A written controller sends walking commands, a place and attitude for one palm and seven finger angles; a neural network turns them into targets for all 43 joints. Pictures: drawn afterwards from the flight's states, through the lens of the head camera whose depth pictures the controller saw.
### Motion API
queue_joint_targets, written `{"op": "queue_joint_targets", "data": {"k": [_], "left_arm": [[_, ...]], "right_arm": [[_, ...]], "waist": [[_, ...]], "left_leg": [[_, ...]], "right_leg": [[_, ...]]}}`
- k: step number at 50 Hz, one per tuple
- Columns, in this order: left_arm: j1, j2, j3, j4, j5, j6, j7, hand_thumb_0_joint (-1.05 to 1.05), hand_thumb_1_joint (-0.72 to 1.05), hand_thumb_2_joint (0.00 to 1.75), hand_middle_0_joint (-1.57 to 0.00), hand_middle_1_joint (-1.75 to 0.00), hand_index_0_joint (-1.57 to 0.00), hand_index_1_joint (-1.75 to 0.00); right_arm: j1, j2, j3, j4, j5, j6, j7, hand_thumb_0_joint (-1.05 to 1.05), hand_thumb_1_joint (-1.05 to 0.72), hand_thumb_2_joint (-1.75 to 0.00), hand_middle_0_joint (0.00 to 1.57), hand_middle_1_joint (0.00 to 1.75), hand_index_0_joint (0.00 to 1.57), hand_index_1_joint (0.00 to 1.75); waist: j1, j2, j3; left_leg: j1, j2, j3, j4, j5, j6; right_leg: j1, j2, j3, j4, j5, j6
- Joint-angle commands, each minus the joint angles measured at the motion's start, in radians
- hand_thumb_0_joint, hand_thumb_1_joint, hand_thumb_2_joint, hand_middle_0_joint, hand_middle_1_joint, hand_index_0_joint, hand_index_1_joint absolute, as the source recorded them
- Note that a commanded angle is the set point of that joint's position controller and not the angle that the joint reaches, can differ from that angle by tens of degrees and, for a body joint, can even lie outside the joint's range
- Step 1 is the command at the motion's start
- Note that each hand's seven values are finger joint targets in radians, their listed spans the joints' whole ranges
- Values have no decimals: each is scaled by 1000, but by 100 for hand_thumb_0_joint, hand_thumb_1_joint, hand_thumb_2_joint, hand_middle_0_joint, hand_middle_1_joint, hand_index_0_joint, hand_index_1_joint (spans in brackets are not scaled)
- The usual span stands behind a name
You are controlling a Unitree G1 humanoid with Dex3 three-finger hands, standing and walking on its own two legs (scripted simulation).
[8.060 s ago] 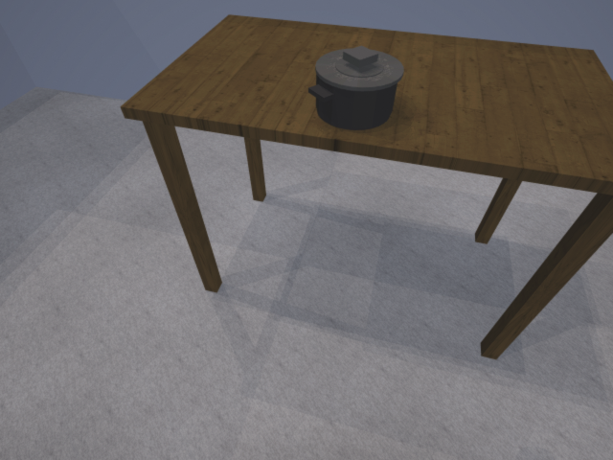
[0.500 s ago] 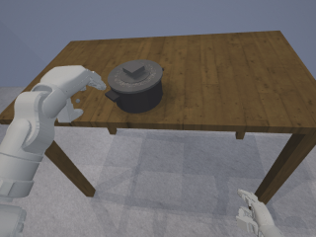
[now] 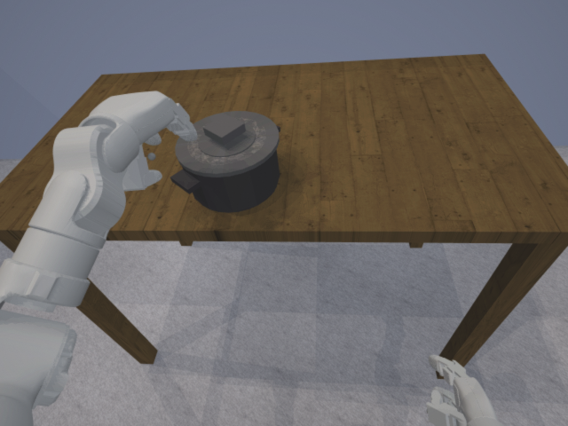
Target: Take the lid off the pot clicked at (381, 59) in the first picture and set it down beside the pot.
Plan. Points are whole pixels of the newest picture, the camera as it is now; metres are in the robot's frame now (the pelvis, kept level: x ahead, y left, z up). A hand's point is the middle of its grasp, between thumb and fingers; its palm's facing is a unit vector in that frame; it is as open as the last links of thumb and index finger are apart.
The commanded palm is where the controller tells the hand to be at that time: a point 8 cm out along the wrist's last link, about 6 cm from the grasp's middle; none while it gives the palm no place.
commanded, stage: move the open hand above the knob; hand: left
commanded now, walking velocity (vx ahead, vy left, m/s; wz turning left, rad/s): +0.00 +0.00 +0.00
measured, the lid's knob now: (224, 129) +0.55 +0.15 +0.15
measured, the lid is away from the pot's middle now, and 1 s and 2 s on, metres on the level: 0.00 0.00 0.00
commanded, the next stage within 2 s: lower the open fingers around the knob in 1.54 s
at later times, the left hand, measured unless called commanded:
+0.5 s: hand (194, 119) +0.47 +0.16 +0.22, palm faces -0.24 -0.04 -0.97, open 10.2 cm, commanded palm +0.46 +0.17 +0.28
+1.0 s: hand (215, 96) +0.52 +0.14 +0.22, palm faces -0.26 -0.05 -0.97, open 10.2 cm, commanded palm +0.51 +0.15 +0.28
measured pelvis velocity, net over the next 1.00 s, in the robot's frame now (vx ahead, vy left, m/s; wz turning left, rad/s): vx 0.04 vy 0.01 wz -0.02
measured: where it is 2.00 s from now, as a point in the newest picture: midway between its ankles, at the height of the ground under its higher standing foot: outside the picture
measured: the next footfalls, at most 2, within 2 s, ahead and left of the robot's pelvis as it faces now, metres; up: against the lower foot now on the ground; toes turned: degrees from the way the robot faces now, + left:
none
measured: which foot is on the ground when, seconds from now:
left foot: down 0.00-1.00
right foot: down 0.00-1.00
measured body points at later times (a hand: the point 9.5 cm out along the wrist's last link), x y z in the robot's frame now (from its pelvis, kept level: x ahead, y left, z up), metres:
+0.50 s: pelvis +0.02 +0.02 +0.00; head +0.04 -0.02 +0.45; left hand +0.48 +0.16 +0.27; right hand +0.15 -0.23 -0.12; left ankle +0.00 +0.10 -0.75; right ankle +0.04 -0.12 -0.75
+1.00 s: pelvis +0.04 +0.01 +0.00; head +0.07 -0.02 +0.45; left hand +0.53 +0.14 +0.28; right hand +0.13 -0.25 -0.13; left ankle +0.00 +0.10 -0.75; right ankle +0.04 -0.12 -0.75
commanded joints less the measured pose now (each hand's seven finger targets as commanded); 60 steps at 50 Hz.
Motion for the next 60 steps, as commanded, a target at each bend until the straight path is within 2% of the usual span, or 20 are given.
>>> {"op": "queue_joint_targets", "data": {"k": [1, 3, 7, 8, 10, 13, 15, 18, 21, 32, 33, 37, 40, 44, 48, 51, 53, 56, 58, 60], "left_arm": [[-521, 219, 115, -120, 30, -5, 38, 0, -37, 159, -85, -8, -85, -8], [-603, 237, 119, -137, 42, -10, 39, 0, -37, 159, -85, -8, -85, -8], [-579, 209, 97, 3, 40, -1, 46, 0, -37, 159, -85, -8, -85, -8], [-699, 198, 75, -54, 53, -12, 46, 0, -37, 159, -85, -8, -85, -8], [-688, 123, 13, 55, 51, -4, 52, 0, -37, 159, -85, -8, -85, -8], [-766, 172, 57, 54, 65, -14, 64, 0, -37, 159, -85, -8, -85, -8], [-769, 101, -4, 182, 69, -3, 66, 0, -37, 159, -85, -8, -85, -8], [-883, 135, 16, 114, 77, -23, 76, 0, -37, 159, -85, -8, -85, -8], [-832, 84, -5, 288, 85, -9, 88, 0, -37, 159, -85, -8, -85, -8], [-887, 69, 2, 356, 91, -8, 103, 0, -37, 159, -85, -8, -85, -8], [-978, 111, 32, 290, 107, -17, 104, 0, -37, 159, -85, -8, -85, -8], [-915, 57, -13, 452, 106, 8, 100, 0, -37, 159, -85, -8, -85, -8], [-1066, 89, 2, 346, 116, -18, 109, 0, -37, 159, -85, -8, -85, -8], [-1005, 55, -20, 517, 125, -2, 104, 0, -37, 159, -85, -8, -85, -8], [-1092, 84, -7, 399, 120, -29, 108, 0, -37, 159, -85, -8, -85, -8], [-1045, 79, -3, 494, 122, -23, 112, 0, -37, 159, -85, -8, -85, -8], [-1063, 106, 11, 448, 119, -30, 112, 0, -37, 159, -85, -8, -85, -8], [-1041, 53, -37, 557, 119, -21, 107, 0, -37, 159, -85, -8, -85, -8], [-1123, 73, -26, 420, 107, -47, 113, 0, -37, 159, -85, -8, -85, -8], [-1134, 42, -50, 457, 115, -51, 119, 0, -37, 159, -85, -8, -85, -8]], "right_arm": [[-127, -101, -33, -157, 7, -53, -13, 0, -90, -90, 20, 30, 20, 30], [-107, -102, -32, -150, 6, -62, -13, 0, -90, -90, 20, 30, 20, 30], [-99, -115, -35, -137, 9, -55, -15, 0, -90, -90, 20, 30, 20, 30], [-84, -104, -32, -133, 6, -64, -17, 0, -90, -90, 20, 30, 20, 30], [-78, -101, -29, -117, 9, -62, -19, 0, -90, -90, 20, 30, 20, 30], [-47, -109, -34, -108, 1, -75, -22, 0, -90, -90, 20, 30, 20, 30], [-37, -105, -30, -89, 4, -66, -25, 0, -90, -90, 20, 30, 20, 30], [-29, -110, -32, -95, -2, -78, -23, 0, -90, -90, 20, 30, 20, 30], [11, -113, -36, -63, -4, -74, -26, 0, -90, -90, 20, 30, 20, 30], [67, -129, -51, -47, -11, -74, -13, 0, -90, -90, 20, 30, 20, 30], [85, -124, -52, -45, -18, -84, -13, 0, -90, -90, 20, 30, 20, 30], [99, -131, -54, -24, -12, -63, -16, 0, -90, -90, 20, 30, 20, 30], [100, -113, -53, -34, -18, -81, -18, 0, -90, -90, 20, 30, 20, 30], [126, -119, -54, -4, -16, -65, -21, 0, -90, -90, 20, 30, 20, 30], [119, -113, -53, -25, -22, -66, -23, 0, -90, -90, 20, 30, 20, 30], [126, -114, -54, -11, -16, -59, -25, 0, -90, -90, 20, 30, 20, 30], [121, -114, -52, -22, -21, -58, -26, 0, -90, -90, 20, 30, 20, 30], [120, -115, -49, -1, -10, -47, -32, 0, -90, -90, 20, 30, 20, 30], [118, -112, -51, -21, -15, -59, -30, 0, -90, -90, 20, 30, 20, 30], [129, -105, -51, -7, -14, -65, -31, 0, -90, -90, 20, 30, 20, 30]], "waist": [[-6, -107, -344], [-19, -96, -391], [-21, -98, -327], [-32, -93, -382], [-43, -91, -318], [-42, -100, -390], [-57, -126, -304], [-55, -86, -426], [-62, -121, -348], [-61, -119, -444], [-68, -136, -504], [-79, -167, -403], [-83, -138, -520], [-96, -175, -422], [-95, -133, -530], [-93, -161, -462], [-90, -150, -500], [-107, -194, -392], [-100, -119, -491], [-114, -113, -473]], "left_leg": [[46, -47, 7, -29, 208, 27], [79, -50, 6, -31, 219, 29], [51, -42, 1, -37, 202, 24], [84, -46, -1, -49, 217, 25], [72, -37, -10, -57, 185, 21], [96, -43, -10, -65, 198, 24], [58, -38, -10, -71, 174, 20], [110, -41, -9, -71, 228, 19], [80, -37, -9, -65, 237, 18], [113, -35, 3, -28, 462, 24], [140, -37, 3, -29, 497, 26], [78, -36, 17, -25, 461, 30], [128, -39, 7, -4, 508, 34], [77, -37, 13, -9, 455, 32], [115, -42, 8, -2, 477, 34], [84, -37, 12, -5, 439, 34], [94, -40, 12, -10, 446, 36], [44, -39, 16, -24, 335, 34], [106, -40, 1, -18, 393, 32], [120, -36, -3, -4, 410, 31]], "right_leg": [[169, 67, -28, -22, 128, -35], [171, 72, -21, -31, 128, -37], [128, 75, -36, -40, 108, -43], [153, 76, -27, -42, 116, -43], [106, 76, -41, -43, 78, -45], [134, 80, -28, -55, 93, -47], [101, 76, -40, -53, 74, -48], [139, 79, -24, -50, 118, -49], [106, 78, -36, -45, 125, -52], [146, 73, -22, -27, 299, -44], [175, 75, -11, -28, 331, -40], [143, 69, -22, -27, 336, -38], [177, 66, -4, -9, 366, -35], [132, 66, -15, -16, 334, -34], [163, 63, 1, -9, 359, -33], [143, 61, -9, -7, 330, -33], [162, 61, -1, -12, 341, -32], [117, 59, -16, -17, 273, -32], [127, 61, -5, -18, 284, -35], [98, 64, -11, -14, 280, -37]]}}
